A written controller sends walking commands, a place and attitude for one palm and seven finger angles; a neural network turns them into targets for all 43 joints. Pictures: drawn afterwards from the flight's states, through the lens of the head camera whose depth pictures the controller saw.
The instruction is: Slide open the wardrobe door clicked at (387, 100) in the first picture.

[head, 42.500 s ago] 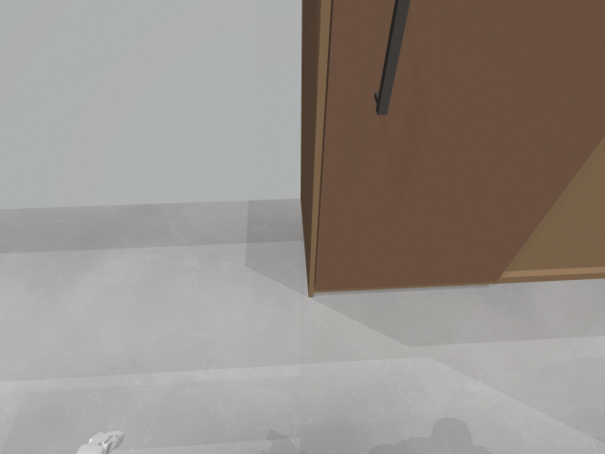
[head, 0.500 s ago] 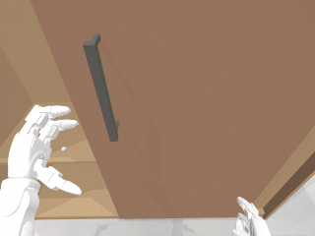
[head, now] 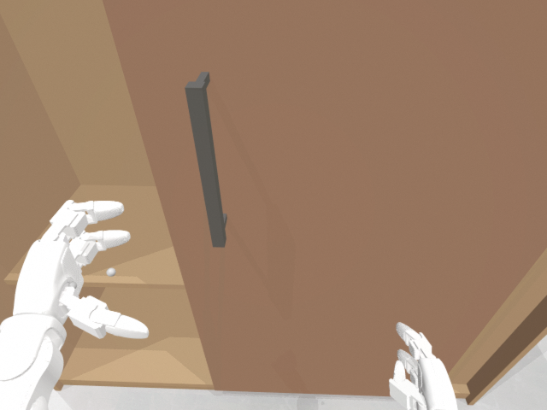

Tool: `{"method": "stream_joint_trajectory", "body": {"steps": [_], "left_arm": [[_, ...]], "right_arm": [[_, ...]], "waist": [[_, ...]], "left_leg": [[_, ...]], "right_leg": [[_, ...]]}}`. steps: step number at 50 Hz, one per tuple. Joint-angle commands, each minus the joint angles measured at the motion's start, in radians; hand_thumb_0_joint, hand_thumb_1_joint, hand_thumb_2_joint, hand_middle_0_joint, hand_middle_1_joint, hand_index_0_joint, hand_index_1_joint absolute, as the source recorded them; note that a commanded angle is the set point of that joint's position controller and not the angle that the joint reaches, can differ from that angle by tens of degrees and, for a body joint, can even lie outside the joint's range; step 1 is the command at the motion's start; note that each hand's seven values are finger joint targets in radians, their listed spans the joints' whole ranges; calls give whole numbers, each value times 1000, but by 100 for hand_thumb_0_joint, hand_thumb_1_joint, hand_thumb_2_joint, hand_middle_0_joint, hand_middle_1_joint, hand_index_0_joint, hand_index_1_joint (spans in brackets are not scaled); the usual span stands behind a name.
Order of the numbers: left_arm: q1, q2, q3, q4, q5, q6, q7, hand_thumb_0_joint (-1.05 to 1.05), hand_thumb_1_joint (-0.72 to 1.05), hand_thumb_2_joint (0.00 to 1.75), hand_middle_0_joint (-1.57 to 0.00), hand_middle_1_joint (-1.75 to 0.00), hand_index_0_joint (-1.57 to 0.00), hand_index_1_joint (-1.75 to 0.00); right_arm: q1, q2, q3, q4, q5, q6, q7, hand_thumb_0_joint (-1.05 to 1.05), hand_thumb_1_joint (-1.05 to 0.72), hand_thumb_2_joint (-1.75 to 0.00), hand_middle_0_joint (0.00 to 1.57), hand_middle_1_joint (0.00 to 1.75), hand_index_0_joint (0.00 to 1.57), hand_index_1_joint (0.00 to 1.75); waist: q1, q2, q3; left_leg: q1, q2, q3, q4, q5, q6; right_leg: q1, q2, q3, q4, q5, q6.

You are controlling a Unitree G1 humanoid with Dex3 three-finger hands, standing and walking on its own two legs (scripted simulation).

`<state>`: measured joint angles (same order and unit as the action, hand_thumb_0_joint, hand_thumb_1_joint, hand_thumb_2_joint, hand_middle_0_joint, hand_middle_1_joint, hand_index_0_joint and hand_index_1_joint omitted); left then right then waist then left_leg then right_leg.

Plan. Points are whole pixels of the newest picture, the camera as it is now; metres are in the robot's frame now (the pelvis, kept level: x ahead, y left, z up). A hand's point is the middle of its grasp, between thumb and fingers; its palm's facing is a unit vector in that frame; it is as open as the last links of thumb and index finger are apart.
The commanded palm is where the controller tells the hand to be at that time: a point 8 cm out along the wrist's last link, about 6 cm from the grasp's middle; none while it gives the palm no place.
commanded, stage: draw the hand back to the body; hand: left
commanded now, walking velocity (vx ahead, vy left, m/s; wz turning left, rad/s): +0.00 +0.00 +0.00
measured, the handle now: (212, 169) +0.38 +0.15 +0.21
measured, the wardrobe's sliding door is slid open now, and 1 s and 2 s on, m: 0.54 0.54 0.54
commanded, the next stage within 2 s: step back with the hand held close in 1.02 s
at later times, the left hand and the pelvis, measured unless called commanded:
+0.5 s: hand (87, 270) +0.21 +0.25 +0.17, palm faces +0.43 -0.83 -0.36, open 10.2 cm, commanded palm +0.16 +0.29 +0.18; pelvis +0.01 +0.00 +0.01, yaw -1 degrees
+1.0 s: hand (82, 267) +0.21 +0.26 +0.17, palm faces +0.45 -0.82 -0.36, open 7.5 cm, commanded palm +0.16 +0.30 +0.19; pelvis +0.02 +0.00 +0.01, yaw -1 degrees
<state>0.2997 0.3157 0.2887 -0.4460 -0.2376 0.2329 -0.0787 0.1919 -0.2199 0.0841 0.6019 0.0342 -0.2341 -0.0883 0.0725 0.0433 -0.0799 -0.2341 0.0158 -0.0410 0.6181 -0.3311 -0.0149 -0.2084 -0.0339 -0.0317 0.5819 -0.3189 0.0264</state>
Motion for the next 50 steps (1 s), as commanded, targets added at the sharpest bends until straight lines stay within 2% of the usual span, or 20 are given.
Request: {"method": "stream_joint_trajectory", "body": {"steps": [1, 2, 4, 6, 10, 11, 15, 16, 17, 20, 21, 25, 26, 30, 32, 36, 37, 40, 46, 50], "left_arm": [[-65, 161, 79, -191, 106, -230, 138, 0, -22, 36, -24, -96, -24, -96], [-74, 172, 83, -209, 114, -257, 149, 0, -19, 37, -24, -94, -24, -94], [-55, 166, 78, -203, 128, -298, 165, 0, -12, 41, -24, -89, -24, -89], [-65, 159, 59, -191, 140, -325, 175, 0, -4, 44, -23, -85, -23, -85], [-58, 195, 87, -185, 157, -367, 195, 0, 10, 51, -23, -77, -23, -77], [-54, 184, 79, -185, 161, -376, 196, 0, 14, 53, -23, -75, -23, -75], [-4, 234, 147, -143, 162, -393, 204, 0, 28, 60, -22, -66, -22, -66], [-1, 209, 131, -135, 162, -397, 200, 0, 32, 62, -22, -64, -22, -64], [4, 220, 145, -124, 158, -399, 200, 0, 36, 64, -22, -62, -22, -62], [17, 211, 147, -126, 163, -407, 195, 0, 47, 69, -22, -55, -22, -55], [30, 194, 133, -113, 161, -406, 192, 0, 50, 71, -21, -53, -21, -53], [50, 221, 164, -125, 159, -409, 191, 0, 65, 78, -21, -45, -21, -45], [53, 203, 150, -126, 159, -409, 189, 0, 68, 80, -21, -43, -21, -43], [61, 232, 184, -144, 159, -403, 191, 0, 83, 87, -20, -34, -20, -34], [46, 228, 178, -161, 160, -400, 192, 0, 90, 90, -20, -30, -20, -30], [32, 202, 151, -148, 163, -386, 192, 0, 90, 90, -20, -30, -20, -30], [28, 204, 151, -149, 162, -382, 192, 0, 90, 90, -20, -30, -20, -30], [34, 213, 160, -145, 163, -375, 192, 0, 90, 90, -20, -30, -20, -30], [31, 209, 156, -171, 163, -366, 190, 0, 90, 90, -20, -30, -20, -30], [47, 229, 178, -178, 165, -363, 191, 0, 90, 90, -20, -30, -20, -30]], "right_arm": [[-137, -97, -61, -154, -22, -40, 6, 0, -90, -90, 20, 30, 20, 30], [-134, -99, -67, -153, -23, -34, 8, 0, -90, -90, 20, 30, 20, 30], [-130, -99, -74, -146, -25, -26, 10, 0, -90, -90, 20, 30, 20, 30], [-129, -106, -80, -141, -26, -23, 9, 0, -90, -90, 20, 30, 20, 30], [-133, -114, -92, -129, -31, -24, 0, 0, -90, -90, 20, 30, 20, 30], [-136, -111, -94, -127, -30, -23, -1, 0, -90, -90, 20, 30, 20, 30], [-142, -112, -101, -115, -32, -15, -7, 0, -90, -90, 20, 30, 20, 30], [-142, -103, -100, -113, -30, -12, -6, 0, -90, -90, 20, 30, 20, 30], [-139, -105, -100, -112, -30, -7, -6, 0, -90, -90, 20, 30, 20, 30], [-143, -107, -104, -109, -29, -2, -2, 0, -90, -90, 20, 30, 20, 30], [-140, -102, -102, -109, -29, 1, 0, 0, -90, -90, 20, 30, 20, 30], [-139, -109, -111, -114, -32, 6, -1, 0, -90, -90, 20, 30, 20, 30], [-134, -105, -109, -114, -31, 10, 1, 0, -90, -90, 20, 30, 20, 30], [-134, -107, -112, -116, -34, 17, -1, 0, -90, -90, 20, 30, 20, 30], [-128, -104, -112, -117, -33, 21, -1, 0, -90, -90, 20, 30, 20, 30], [-125, -104, -108, -112, -37, 27, -2, 0, -90, -90, 20, 30, 20, 30], [-125, -105, -109, -115, -37, 29, -1, 0, -90, -90, 20, 30, 20, 30], [-134, -108, -111, -116, -38, 35, -2, 0, -90, -90, 20, 30, 20, 30], [-133, -101, -104, -120, -41, 43, 2, 0, -90, -90, 20, 30, 20, 30], [-137, -103, -106, -119, -42, 44, 3, 0, -90, -90, 20, 30, 20, 30]], "waist": [[0, -10, 63], [-2, 32, 35], [-5, 56, 17], [-13, 26, 18], [-9, -10, 3], [-10, -3, -5], [6, -39, 8], [1, -22, 21], [4, -31, 30], [6, 37, 50], [4, 36, 62], [10, -9, 36], [5, -5, 31], [11, -3, 12], [7, 22, 1], [0, 41, 17], [1, 10, 15], [5, -14, 15], [7, 38, -10], [13, 34, -5]], "left_leg": [[-19, -11, 11, -146, 108, 28], [0, -10, 18, -148, 106, 28], [18, -9, 25, -157, 95, 27], [27, -7, 24, -164, 78, 32], [56, -8, 27, -178, 81, 38], [62, -8, 29, -180, 90, 40], [64, -7, 35, -187, 129, 43], [63, -7, 41, -187, 138, 43], [56, -6, 39, -188, 145, 41], [68, -7, 44, -197, 168, 37], [66, -4, 43, -200, 175, 35], [93, -4, 51, -199, 208, 40], [91, -3, 49, -201, 223, 39], [112, -6, 57, -196, 274, 40], [117, -5, 57, -193, 297, 37], [129, -6, 55, -197, 312, 37], [126, -6, 52, -195, 318, 37], [134, -7, 54, -200, 309, 39], [137, -8, 48, -206, 351, 34], [137, -7, 49, -206, 362, 31]], "right_leg": [[-45, 22, -19, -127, 88, -47], [-29, 16, -12, -131, 92, -46], [-16, 13, -12, -134, 84, -45], [-14, 14, -9, -150, 66, -42], [2, 13, -11, -164, 63, -38], [7, 11, -9, -162, 70, -40], [30, 11, -8, -177, 100, -39], [30, 8, -6, -175, 115, -39], [32, 9, -8, -175, 121, -38], [34, 12, -8, -182, 145, -41], [34, 12, -11, -178, 152, -41], [47, 16, -8, -187, 187, -36], [55, 15, -12, -178, 202, -37], [69, 17, -9, -181, 261, -35], [77, 15, -10, -173, 285, -36], [71, 16, -14, -179, 292, -36], [73, 17, -15, -178, 298, -35], [73, 22, -15, -188, 287, -34], [104, 18, -17, -177, 322, -38], [107, 23, -17, -184, 329, -39]]}}
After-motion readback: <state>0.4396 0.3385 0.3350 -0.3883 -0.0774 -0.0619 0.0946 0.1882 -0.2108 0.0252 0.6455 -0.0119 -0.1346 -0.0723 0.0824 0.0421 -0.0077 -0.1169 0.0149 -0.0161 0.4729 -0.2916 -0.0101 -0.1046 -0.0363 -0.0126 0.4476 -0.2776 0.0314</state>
